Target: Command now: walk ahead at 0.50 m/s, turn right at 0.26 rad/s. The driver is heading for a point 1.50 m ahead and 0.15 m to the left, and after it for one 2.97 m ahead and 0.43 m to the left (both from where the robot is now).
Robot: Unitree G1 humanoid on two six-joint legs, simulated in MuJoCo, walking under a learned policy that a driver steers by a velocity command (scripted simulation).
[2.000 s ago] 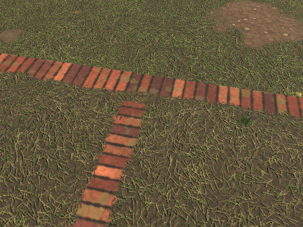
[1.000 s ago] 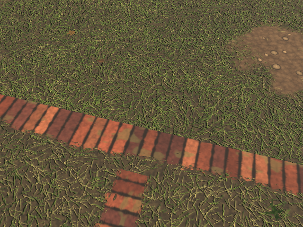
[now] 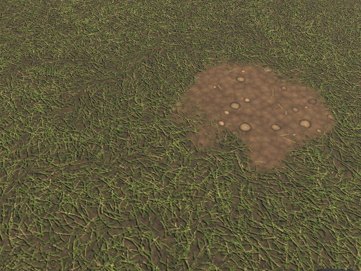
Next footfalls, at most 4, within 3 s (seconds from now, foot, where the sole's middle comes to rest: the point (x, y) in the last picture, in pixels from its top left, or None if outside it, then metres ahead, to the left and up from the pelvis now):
0.46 right None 0.39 -0.15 -0.76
0.98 left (172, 217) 0.69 0.08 -0.76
1.52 right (232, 159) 0.98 -0.17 -0.76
2.08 left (182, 109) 1.29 0.07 -0.76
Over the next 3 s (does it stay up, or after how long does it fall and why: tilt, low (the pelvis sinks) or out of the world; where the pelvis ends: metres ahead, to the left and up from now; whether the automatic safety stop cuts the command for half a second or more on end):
stays up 1.61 0.08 0.01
